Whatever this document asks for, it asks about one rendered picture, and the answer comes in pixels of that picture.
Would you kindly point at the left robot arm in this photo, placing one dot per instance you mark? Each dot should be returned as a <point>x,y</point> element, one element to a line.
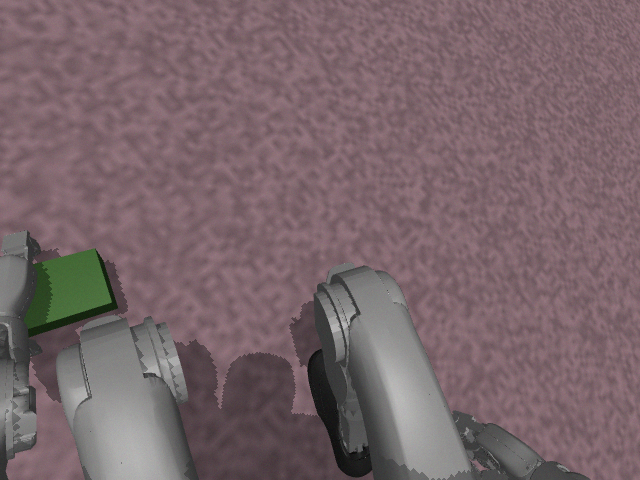
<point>18,422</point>

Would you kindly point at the right robot arm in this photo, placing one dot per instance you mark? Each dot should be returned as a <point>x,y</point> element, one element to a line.
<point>552,470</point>

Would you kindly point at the left robot hand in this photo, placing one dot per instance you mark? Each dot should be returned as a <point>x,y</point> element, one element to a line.
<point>18,278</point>

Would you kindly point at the carton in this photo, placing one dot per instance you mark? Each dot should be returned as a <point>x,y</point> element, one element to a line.
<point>69,289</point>

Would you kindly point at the right robot foot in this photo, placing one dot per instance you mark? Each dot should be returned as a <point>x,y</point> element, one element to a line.
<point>352,464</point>

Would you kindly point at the right robot hand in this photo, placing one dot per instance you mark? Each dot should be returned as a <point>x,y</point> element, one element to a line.
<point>507,457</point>

